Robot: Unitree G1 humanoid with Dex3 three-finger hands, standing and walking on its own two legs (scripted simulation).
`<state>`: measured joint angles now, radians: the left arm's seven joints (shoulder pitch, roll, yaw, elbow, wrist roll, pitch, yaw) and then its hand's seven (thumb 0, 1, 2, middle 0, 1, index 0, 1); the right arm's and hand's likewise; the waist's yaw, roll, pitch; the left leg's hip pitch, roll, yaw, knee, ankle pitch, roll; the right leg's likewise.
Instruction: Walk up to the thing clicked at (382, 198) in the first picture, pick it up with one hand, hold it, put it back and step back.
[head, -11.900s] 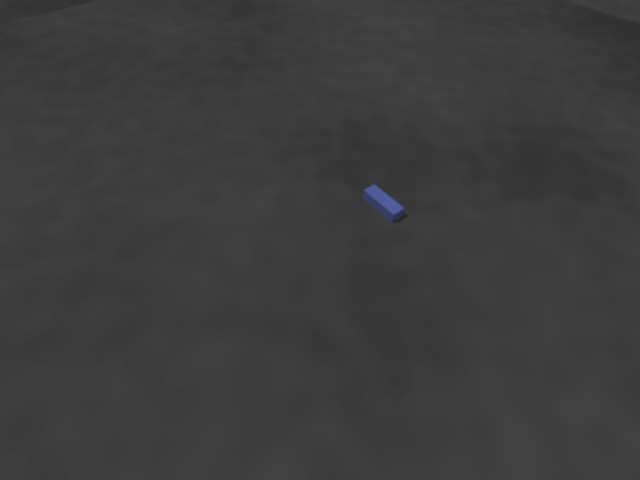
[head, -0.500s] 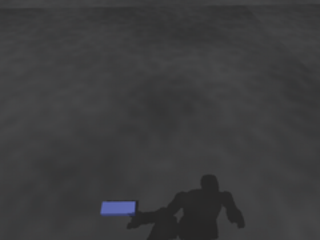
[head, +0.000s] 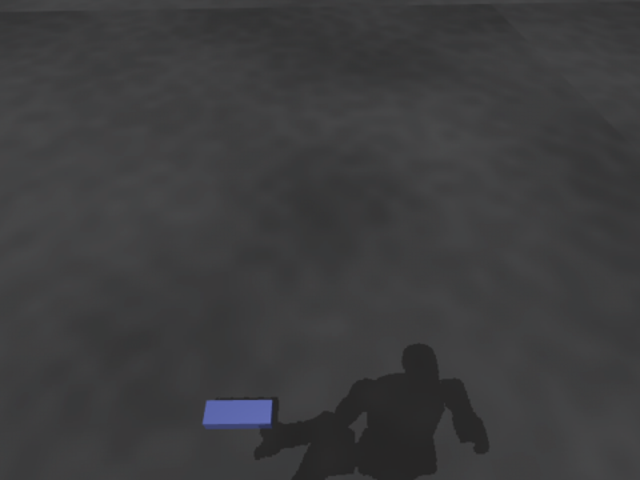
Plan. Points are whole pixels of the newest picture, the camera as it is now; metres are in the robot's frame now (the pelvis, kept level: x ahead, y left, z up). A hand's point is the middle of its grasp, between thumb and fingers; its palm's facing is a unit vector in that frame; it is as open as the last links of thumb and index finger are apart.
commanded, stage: stand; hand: left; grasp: from above
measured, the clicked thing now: (239, 414) +0.40 +0.24 -0.76
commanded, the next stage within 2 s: rise first in 0.56 s
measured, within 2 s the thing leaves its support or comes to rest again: neither
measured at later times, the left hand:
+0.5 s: hand out of the picture +0.07 +0.26 -0.16, palm faces -0.03 -0.94 -0.35, open 7.4 cm
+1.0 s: hand (148, 472) +0.17 +0.25 -0.18, palm faces -0.06 -0.92 -0.38, open 10.6 cm
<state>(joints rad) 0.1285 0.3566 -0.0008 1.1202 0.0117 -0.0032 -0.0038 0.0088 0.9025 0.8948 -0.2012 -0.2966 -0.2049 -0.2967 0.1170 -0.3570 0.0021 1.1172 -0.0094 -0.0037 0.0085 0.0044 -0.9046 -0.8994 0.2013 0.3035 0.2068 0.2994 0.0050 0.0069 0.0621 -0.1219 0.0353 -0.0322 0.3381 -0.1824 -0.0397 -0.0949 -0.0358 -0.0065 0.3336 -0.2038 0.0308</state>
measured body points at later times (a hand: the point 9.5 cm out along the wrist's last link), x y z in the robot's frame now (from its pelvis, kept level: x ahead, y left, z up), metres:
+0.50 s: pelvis +0.01 +0.00 +0.00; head +0.02 +0.00 +0.45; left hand +0.08 +0.31 -0.13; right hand +0.08 -0.30 -0.13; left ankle +0.00 +0.15 -0.75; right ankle -0.01 -0.14 -0.75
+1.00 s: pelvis +0.00 +0.00 -0.03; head +0.06 +0.01 +0.42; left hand +0.17 +0.30 -0.15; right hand +0.09 -0.26 -0.15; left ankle +0.00 +0.15 -0.75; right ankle -0.01 -0.14 -0.75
